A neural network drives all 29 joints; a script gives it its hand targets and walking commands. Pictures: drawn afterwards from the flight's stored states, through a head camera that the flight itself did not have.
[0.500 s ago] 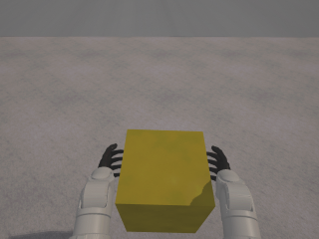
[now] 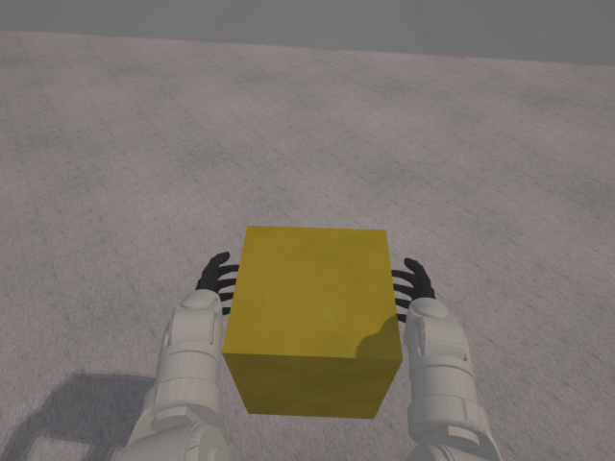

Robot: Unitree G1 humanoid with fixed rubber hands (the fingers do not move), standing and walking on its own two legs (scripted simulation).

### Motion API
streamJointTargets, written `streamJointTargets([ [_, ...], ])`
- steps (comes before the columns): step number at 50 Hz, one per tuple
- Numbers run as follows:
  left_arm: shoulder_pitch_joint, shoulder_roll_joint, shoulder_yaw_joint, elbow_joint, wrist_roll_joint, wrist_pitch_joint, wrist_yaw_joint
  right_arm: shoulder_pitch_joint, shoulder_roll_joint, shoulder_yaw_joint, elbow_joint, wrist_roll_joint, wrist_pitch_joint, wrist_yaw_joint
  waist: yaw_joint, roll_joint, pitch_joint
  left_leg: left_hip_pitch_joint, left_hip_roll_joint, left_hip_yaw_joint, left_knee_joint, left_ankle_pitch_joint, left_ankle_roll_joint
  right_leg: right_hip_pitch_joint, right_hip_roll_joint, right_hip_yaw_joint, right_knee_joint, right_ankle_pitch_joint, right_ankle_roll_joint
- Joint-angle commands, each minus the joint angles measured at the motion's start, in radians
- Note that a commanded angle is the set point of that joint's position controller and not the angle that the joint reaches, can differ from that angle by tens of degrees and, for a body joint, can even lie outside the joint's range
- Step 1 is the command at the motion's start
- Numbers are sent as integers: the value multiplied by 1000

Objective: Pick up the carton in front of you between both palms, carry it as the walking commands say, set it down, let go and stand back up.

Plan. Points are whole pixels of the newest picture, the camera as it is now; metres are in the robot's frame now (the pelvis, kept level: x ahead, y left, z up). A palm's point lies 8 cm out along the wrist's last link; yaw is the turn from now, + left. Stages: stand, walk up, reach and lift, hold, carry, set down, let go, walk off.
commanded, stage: set down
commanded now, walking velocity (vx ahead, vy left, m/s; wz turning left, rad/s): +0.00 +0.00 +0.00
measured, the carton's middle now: (313, 326) +0.35 -0.01 -0.06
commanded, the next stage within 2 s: none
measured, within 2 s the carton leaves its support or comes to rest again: neither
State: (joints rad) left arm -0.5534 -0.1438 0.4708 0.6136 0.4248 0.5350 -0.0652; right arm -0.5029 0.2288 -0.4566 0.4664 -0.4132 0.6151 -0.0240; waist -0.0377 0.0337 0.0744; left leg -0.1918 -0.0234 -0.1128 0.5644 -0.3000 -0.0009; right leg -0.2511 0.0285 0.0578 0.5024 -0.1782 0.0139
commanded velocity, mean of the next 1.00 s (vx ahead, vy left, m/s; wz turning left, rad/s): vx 0.00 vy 0.00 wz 0.00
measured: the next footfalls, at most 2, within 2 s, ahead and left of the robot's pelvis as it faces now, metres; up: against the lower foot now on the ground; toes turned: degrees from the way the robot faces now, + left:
none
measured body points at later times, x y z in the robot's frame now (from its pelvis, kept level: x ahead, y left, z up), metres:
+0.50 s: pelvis -0.03 +0.00 -0.10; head +0.20 -0.03 +0.28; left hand +0.42 +0.11 -0.18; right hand +0.38 -0.19 -0.18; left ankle +0.01 +0.13 -0.73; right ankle +0.06 -0.13 -0.73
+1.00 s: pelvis -0.05 +0.00 -0.22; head +0.24 -0.02 +0.12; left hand +0.46 +0.07 -0.33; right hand +0.41 -0.23 -0.33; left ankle +0.01 +0.13 -0.73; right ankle +0.06 -0.13 -0.73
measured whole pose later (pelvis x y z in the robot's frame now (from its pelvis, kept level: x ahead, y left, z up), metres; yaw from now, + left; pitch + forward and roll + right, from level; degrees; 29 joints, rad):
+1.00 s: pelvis -0.05 +0.00 -0.22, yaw +3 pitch +46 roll +3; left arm -1.02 -0.06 0.38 0.72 0.19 0.25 0.13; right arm -0.94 -0.02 -0.53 0.60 -0.24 0.29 0.02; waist -0.12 0.08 -0.14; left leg -1.85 -0.16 -0.08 1.59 -0.54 -0.05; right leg -1.93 0.06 0.12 1.55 -0.42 0.07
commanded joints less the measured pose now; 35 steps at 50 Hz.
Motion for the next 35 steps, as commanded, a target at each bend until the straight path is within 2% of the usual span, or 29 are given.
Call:
streamJointTargets([
  [1,-523,-719,-245,144,-86,-84,-203,-544,755,307,122,132,-85,183,21,-43,-157,-332,-75,48,-79,-98,49,153,52,8,-28,-154,4],
  [4,-500,-641,-181,166,-33,-144,-172,-507,659,232,128,70,-158,156,8,-38,-198,-407,-90,52,-16,-35,39,65,61,-4,32,-52,8],
  [7,-506,-623,-209,153,-40,-235,-163,-503,648,255,112,65,-258,144,1,-44,-311,-510,-108,59,61,22,31,21,70,-9,113,76,15],
  [10,-544,-681,-309,134,-90,-338,-167,-537,703,344,101,100,-367,141,1,-41,-476,-643,-126,70,146,69,25,-5,72,-4,222,197,20],
  [13,-608,-751,-444,105,-165,-404,-171,-613,767,479,67,155,-441,145,3,-36,-720,-768,-140,85,236,106,5,9,69,3,344,317,26],
  [16,-671,-823,-601,16,-246,-419,-165,-683,813,619,-13,217,-460,150,-5,-28,-1032,-821,-154,101,326,173,-15,33,77,-1,459,441,31],
  [18,-696,-844,-665,-28,-289,-407,-159,-721,812,680,-56,254,-450,161,-15,-24,-1183,-849,-159,103,380,207,-24,1,82,-10,522,481,34],
  [20,-693,-875,-700,-37,-311,-384,-151,-717,812,708,-52,272,-429,177,-28,-16,-1225,-871,-161,105,418,208,-31,-94,90,-28,557,446,33],
  [22,-693,-908,-695,-19,-311,-354,-151,-715,810,694,-23,270,-401,200,-40,-6,-1184,-902,-162,103,445,167,-36,-235,99,-49,574,338,31],
  [25,-704,-931,-640,35,-292,-307,-155,-723,796,635,42,249,-358,235,-56,8,-1068,-957,-160,103,476,75,-38,-447,105,-78,594,171,24],
  [27,-719,-928,-597,71,-277,-284,-155,-737,777,584,83,229,-334,254,-67,12,-1010,-1006,-160,104,498,31,-38,-544,104,-88,615,112,19],
  [30,-752,-912,-547,107,-262,-271,-145,-759,746,515,132,206,-318,276,-85,17,-983,-1069,-162,105,540,12,-39,-650,102,-96,659,89,13],
  [35,-825,-882,-527,129,-268,-293,-102,-812,697,460,173,209,-332,289,-106,32,-1039,-1133,-173,114,625,50,-49,-780,104,-109,753,127,14],
])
